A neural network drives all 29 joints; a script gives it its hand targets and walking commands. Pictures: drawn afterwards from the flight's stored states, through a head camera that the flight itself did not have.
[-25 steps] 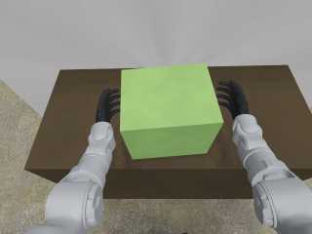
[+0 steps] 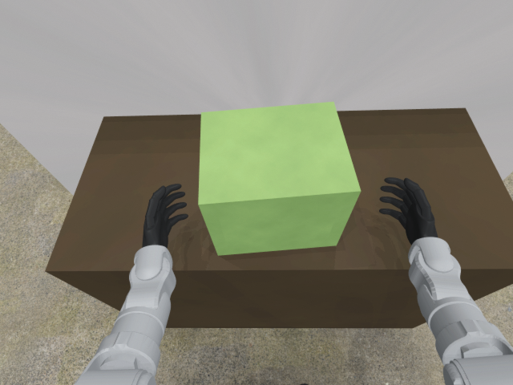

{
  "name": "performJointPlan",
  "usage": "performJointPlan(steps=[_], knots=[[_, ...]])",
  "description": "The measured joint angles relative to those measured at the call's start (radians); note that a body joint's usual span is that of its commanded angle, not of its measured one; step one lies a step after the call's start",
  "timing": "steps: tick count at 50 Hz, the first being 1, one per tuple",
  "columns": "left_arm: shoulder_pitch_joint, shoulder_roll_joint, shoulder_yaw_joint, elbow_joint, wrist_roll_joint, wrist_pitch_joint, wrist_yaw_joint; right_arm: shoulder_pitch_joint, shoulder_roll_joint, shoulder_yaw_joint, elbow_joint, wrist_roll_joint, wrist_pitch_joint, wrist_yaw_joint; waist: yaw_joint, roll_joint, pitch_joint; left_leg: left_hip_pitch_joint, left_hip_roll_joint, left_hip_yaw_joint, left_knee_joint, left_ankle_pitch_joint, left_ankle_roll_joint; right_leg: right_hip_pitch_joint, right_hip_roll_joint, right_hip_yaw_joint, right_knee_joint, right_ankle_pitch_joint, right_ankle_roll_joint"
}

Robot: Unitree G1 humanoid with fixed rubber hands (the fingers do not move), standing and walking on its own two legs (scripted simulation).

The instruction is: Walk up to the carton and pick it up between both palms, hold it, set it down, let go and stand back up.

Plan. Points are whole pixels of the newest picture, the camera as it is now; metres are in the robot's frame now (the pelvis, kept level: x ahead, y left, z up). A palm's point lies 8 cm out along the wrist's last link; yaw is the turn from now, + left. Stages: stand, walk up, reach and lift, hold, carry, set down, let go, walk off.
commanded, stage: set down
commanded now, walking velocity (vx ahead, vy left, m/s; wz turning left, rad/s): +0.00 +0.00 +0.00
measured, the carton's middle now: (272, 182) +0.48 -0.01 -0.02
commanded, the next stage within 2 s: none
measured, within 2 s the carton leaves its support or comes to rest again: neither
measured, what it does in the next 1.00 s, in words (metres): stands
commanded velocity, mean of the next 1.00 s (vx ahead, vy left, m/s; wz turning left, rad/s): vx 0.00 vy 0.00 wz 0.00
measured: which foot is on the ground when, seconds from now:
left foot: down 0.00-1.00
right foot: down 0.00-1.00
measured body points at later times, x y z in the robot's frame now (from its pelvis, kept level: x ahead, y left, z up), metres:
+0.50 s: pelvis -0.02 +0.00 +0.00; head +0.06 -0.01 +0.44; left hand +0.33 +0.19 -0.01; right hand +0.32 -0.25 -0.02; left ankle +0.01 +0.13 -0.73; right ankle +0.02 -0.11 -0.73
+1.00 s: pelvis -0.01 +0.00 +0.01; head +0.00 +0.00 +0.46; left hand +0.27 +0.20 +0.00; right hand +0.27 -0.25 +0.00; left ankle +0.01 +0.13 -0.73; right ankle +0.02 -0.11 -0.73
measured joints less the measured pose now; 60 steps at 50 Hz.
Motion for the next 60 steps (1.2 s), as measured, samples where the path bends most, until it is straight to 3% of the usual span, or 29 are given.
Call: performJointPlan(steps=[15, 28, 36, 44, 53, 60], knots=[[0.044, 0.007, -0.023, -0.018, -0.042, 0.031, -0.008, 0.059, -0.004, 0.003, -0.07, 0.011, 0.061, 0.013, 0.0, -0.009, 0.0, 0.0, 0.0, 0.0, 0.001, 0.024, 0.002, 0.0, 0.0, 0.0, 0.001, 0.024, 0.0], [0.21, 0.007, -0.059, -0.194, -0.043, 0.047, -0.017, 0.243, -0.003, 0.003, -0.192, 0.011, 0.036, 0.022, 0.0, -0.017, -0.001, 0.026, 0.0, 0.0, 0.001, 0.019, 0.002, 0.025, 0.0, 0.0, 0.001, 0.02, 0.0], [0.264, 0.01, -0.096, -0.223, -0.066, 0.06, -0.008, 0.292, -0.002, 0.003, -0.24, 0.011, 0.055, 0.037, 0.0, -0.022, 0.0, 0.058, 0.0, 0.0, 0.001, 0.015, 0.003, 0.058, 0.0, 0.0, 0.001, 0.016, 0.0], [0.309, 0.011, -0.105, -0.242, -0.066, 0.102, -0.006, 0.333, -0.001, 0.003, -0.245, 0.011, 0.075, 0.048, 0.0, -0.031, 0.01, 0.145, 0.0, 0.0, 0.001, -0.002, 0.003, 0.146, 0.0, 0.0, 0.001, -0.001, 0.0], [0.481, 0.011, -0.107, -0.347, -0.066, 0.122, 0.007, 0.476, -0.001, 0.003, -0.252, 0.011, 0.047, 0.068, 0.0, -0.035, 0.024, 0.265, 0.0, 0.0, 0.001, -0.029, 0.003, 0.265, 0.0, 0.0, 0.001, -0.028, 0.0], [0.572, 0.011, -0.109, -0.36, -0.066, 0.133, 0.02, 0.581, 0.005, 0.003, -0.273, 0.011, 0.049, 0.068, 0.0, -0.036, 0.029, 0.308, 0.0, 0.0, 0.001, -0.033, 0.003, 0.308, 0.0, 0.0, 0.001, -0.032, 0.0]])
